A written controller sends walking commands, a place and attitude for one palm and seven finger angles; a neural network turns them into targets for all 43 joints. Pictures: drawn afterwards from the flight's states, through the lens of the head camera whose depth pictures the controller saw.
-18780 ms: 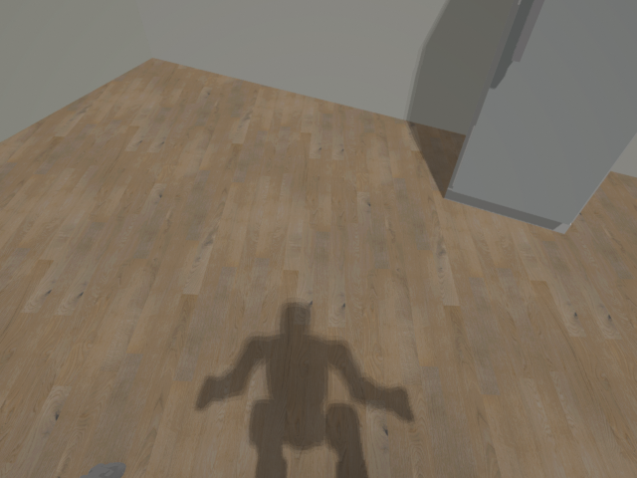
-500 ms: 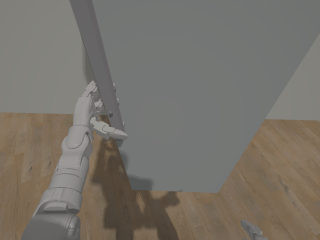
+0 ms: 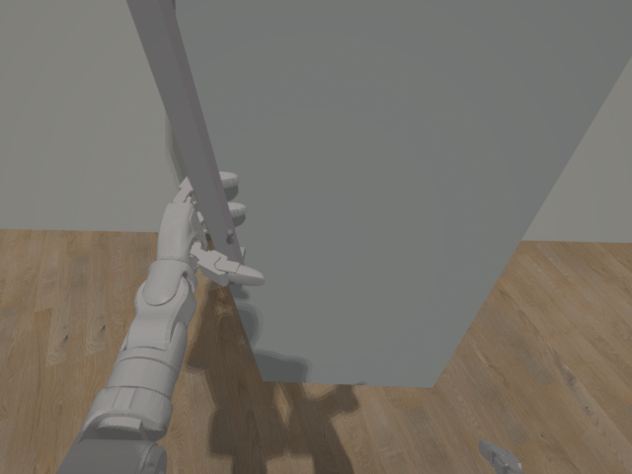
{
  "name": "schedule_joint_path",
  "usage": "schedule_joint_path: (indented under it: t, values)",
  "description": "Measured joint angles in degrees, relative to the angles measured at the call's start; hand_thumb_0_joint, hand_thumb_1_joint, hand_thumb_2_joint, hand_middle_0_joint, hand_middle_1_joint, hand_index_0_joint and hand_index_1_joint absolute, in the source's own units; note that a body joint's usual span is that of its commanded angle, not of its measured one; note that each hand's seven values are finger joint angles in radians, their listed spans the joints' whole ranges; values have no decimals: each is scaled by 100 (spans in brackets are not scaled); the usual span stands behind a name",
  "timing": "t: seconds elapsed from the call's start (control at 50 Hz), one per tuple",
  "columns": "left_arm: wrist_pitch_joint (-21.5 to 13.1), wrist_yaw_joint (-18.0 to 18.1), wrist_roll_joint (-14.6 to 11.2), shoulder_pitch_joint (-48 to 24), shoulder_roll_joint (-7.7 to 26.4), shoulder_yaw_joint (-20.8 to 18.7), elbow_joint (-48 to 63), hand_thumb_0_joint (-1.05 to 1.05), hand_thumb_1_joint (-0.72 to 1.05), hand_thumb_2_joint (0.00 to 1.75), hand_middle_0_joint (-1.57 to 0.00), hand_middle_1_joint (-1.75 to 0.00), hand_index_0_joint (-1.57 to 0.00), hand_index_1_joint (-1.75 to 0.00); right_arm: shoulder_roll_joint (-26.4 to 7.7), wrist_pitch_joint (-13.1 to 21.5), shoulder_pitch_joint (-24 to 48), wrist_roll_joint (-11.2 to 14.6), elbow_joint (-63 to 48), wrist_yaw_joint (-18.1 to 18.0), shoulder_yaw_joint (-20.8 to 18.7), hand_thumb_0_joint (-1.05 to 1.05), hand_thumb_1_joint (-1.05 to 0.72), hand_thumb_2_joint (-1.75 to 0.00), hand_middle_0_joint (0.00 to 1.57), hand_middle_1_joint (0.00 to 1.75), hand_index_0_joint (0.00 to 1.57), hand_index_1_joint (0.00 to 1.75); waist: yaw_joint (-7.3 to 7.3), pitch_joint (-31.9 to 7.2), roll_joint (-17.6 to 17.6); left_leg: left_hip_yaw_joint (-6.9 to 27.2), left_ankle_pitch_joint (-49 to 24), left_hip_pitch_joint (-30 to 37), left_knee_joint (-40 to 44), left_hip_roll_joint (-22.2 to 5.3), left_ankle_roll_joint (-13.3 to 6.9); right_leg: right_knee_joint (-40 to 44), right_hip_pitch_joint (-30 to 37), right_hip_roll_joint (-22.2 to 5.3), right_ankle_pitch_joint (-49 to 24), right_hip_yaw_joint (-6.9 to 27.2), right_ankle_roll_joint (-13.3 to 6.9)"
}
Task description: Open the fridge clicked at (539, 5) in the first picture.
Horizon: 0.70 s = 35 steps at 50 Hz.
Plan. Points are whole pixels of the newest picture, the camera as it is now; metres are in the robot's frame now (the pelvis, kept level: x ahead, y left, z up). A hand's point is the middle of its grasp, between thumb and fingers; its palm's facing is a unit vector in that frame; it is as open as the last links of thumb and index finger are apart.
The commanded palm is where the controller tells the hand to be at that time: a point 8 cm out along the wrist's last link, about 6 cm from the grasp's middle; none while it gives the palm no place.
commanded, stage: slide the fingers in behind the handle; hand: left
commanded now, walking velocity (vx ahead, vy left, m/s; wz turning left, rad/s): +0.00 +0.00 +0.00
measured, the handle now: (211, 169) +0.44 +0.15 +0.17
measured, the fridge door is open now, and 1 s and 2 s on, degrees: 0 0 0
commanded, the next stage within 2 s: grip the handle and tug to test in 0.60 s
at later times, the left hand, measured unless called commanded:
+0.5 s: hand (229, 233) +0.39 +0.13 +0.11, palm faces -0.02 -1.00 -0.01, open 14.2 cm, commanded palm +0.36 +0.17 +0.11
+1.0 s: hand (226, 235) +0.38 +0.13 +0.11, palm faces -0.03 -1.00 -0.01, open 12.0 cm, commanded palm +0.35 +0.18 +0.11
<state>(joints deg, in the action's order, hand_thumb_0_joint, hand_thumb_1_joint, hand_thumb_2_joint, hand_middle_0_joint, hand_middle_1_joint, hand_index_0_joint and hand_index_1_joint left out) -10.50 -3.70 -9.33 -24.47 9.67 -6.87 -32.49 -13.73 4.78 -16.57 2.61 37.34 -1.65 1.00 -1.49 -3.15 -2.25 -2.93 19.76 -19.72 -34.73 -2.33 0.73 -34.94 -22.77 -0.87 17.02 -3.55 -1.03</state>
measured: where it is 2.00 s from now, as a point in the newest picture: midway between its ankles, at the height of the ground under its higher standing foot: outside the picture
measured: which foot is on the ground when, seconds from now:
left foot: down 0.00-1.00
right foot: down 0.00-1.00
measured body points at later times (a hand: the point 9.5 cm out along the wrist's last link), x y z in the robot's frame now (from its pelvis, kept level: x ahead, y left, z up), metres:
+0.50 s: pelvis +0.00 +0.01 +0.00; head +0.02 +0.00 +0.45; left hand +0.38 +0.18 +0.11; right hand +0.12 -0.23 -0.11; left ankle -0.02 +0.13 -0.73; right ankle +0.01 -0.11 -0.73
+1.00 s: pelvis +0.00 +0.01 +0.00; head +0.02 +0.00 +0.45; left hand +0.38 +0.18 +0.11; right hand +0.12 -0.23 -0.11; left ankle -0.02 +0.13 -0.73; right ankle +0.01 -0.11 -0.73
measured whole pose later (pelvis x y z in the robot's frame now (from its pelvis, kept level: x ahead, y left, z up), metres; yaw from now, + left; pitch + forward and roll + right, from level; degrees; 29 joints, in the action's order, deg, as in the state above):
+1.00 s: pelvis +0.00 +0.01 +0.00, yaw +0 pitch +4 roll +0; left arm -9.7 -3.3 -8.7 -24.0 9.1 -5.7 -30.7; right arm -13.3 5.0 -16.5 2.3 37.3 -1.4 1.3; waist -1.3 -3.0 -1.7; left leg -3.2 19.7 -19.7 -35.0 -1.9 0.0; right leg -34.4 -22.4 -1.3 16.4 -3.1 -0.3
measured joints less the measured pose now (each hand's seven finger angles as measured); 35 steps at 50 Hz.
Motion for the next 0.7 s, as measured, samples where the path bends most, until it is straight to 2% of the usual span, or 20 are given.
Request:
schedule_joint_path:
  t: [0.54,0.7]
  values:
    - [39,110,79,-127,-108,215,5,-1,-50,30,-29,-120,-26,-120,51,35,51,-28,35,12,34,1,-91,-90,20,30,20,30,54,26,44,20,23,-54,-80,71,-70,-18,-8,-72,-5,-9,69]
    - [68,77,80,-112,-88,191,6,-1,-50,30,-29,-120,-27,-120,71,21,28,-34,26,21,48,1,-91,-90,20,30,20,30,29,8,49,-3,21,-45,-74,69,-81,5,-2,-67,-27,15,81]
